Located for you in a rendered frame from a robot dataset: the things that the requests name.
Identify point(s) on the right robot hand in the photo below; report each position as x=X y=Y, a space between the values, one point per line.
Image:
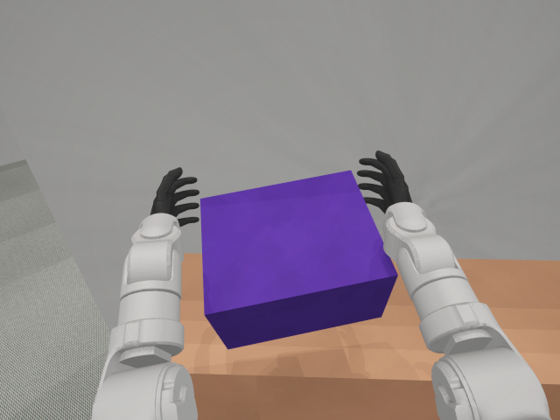
x=393 y=189

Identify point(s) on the left robot hand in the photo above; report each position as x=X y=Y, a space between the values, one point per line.
x=167 y=196

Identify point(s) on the robot right forearm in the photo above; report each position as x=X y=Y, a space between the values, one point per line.
x=453 y=321

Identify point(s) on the carton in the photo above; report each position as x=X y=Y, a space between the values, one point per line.
x=291 y=258

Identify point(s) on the pedestal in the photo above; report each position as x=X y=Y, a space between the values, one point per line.
x=377 y=369

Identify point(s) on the robot right upper arm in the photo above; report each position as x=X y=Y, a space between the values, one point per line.
x=486 y=384

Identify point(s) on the robot left forearm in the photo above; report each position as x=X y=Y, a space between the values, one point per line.
x=149 y=331

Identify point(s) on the robot left upper arm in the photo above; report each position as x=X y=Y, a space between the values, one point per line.
x=158 y=392

